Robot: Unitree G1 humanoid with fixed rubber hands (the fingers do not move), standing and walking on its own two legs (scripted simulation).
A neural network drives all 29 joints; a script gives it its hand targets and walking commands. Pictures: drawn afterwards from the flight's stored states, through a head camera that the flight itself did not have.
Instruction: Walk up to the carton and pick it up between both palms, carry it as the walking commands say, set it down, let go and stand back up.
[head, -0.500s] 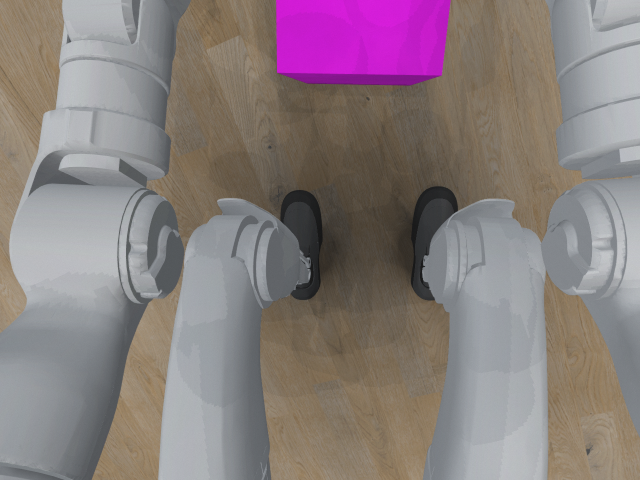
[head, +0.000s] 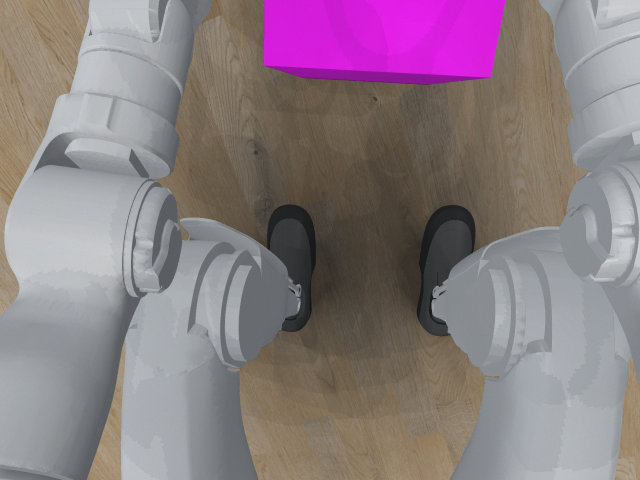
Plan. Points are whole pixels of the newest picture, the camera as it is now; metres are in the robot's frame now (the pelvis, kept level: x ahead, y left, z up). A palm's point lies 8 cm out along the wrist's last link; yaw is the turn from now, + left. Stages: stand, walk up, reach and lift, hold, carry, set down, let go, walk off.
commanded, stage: reach and lift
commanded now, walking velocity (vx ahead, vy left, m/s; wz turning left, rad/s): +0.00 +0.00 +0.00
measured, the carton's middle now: out of the picture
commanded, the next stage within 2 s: none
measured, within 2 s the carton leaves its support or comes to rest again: leaves its support in 1.72 s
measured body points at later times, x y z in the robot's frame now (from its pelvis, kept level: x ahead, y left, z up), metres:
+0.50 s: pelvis +0.00 +0.00 -0.02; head +0.39 -0.02 +0.20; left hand +0.58 +0.14 -0.20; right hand +0.58 -0.19 -0.21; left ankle +0.13 +0.09 -0.34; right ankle +0.13 -0.14 -0.34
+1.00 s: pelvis +0.00 +0.00 -0.02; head +0.39 -0.02 +0.20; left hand +0.59 +0.09 -0.19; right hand +0.58 -0.17 -0.21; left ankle +0.13 +0.09 -0.34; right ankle +0.13 -0.14 -0.34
